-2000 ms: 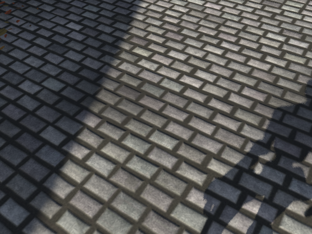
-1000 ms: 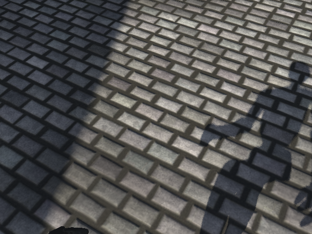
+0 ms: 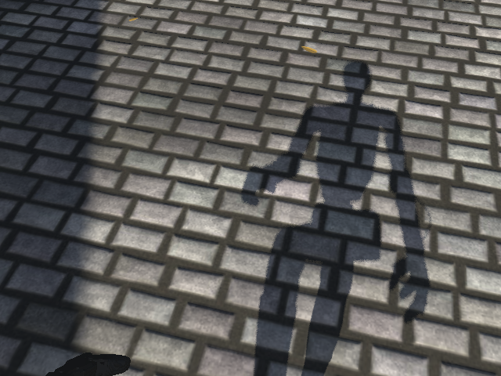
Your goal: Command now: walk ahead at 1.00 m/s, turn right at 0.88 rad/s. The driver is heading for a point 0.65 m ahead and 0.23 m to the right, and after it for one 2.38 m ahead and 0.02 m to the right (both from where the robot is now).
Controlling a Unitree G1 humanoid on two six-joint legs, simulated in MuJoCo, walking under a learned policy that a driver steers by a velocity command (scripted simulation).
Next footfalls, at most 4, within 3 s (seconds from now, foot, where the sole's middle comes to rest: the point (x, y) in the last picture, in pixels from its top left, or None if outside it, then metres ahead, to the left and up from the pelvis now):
0.06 right None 0.26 -0.02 -0.75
0.48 left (235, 290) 0.71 0.04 -0.75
0.88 right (367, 240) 0.86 -0.37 -0.75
1.32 left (332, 134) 1.33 -0.33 -0.75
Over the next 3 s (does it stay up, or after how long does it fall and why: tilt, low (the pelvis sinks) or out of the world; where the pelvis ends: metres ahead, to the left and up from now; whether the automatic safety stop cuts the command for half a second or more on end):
stays up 2.43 0.13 0.02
